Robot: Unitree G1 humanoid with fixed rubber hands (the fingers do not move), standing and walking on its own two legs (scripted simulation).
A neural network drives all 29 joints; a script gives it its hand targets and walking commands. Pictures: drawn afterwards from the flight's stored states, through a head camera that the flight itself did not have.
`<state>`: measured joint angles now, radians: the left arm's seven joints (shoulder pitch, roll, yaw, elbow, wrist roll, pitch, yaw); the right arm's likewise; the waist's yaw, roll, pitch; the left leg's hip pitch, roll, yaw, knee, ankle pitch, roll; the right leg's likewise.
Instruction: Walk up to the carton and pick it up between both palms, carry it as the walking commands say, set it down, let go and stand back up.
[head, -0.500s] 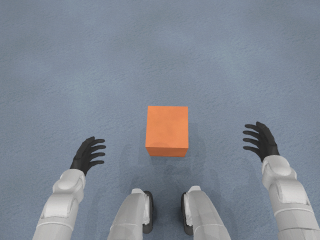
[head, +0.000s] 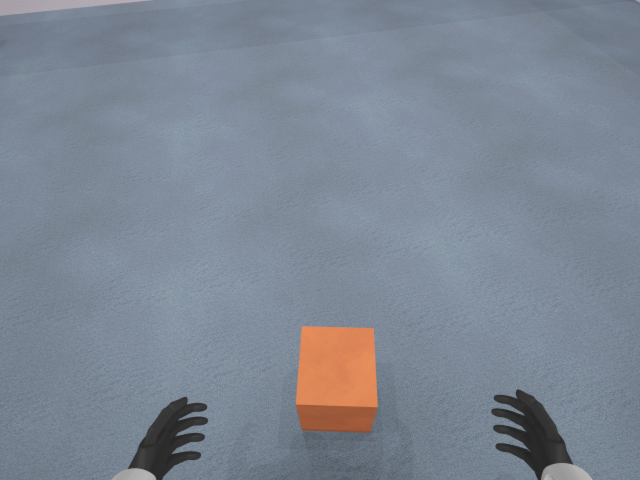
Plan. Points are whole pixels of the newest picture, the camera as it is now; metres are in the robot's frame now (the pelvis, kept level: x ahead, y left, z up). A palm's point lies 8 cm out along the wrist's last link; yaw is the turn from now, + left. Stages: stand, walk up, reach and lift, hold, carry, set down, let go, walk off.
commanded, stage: let go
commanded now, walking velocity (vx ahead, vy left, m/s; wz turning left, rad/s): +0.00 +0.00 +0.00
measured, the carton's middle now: (336, 380) +0.47 +0.01 -0.64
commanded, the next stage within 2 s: stand in 0.18 s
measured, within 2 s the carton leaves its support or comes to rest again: neither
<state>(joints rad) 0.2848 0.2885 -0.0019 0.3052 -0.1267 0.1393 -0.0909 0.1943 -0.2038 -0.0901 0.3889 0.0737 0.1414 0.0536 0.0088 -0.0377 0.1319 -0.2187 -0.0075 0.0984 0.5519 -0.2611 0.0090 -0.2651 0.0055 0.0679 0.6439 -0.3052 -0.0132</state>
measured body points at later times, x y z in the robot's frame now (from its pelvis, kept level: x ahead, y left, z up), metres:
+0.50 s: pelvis +0.04 +0.01 +0.00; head -0.02 +0.01 +0.45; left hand +0.17 +0.27 -0.08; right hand +0.21 -0.26 -0.06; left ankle +0.03 +0.11 -0.73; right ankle +0.03 -0.11 -0.73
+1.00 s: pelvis +0.03 +0.01 +0.00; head -0.04 +0.01 +0.45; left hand +0.16 +0.28 -0.08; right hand +0.19 -0.26 -0.07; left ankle +0.03 +0.11 -0.73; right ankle +0.03 -0.11 -0.73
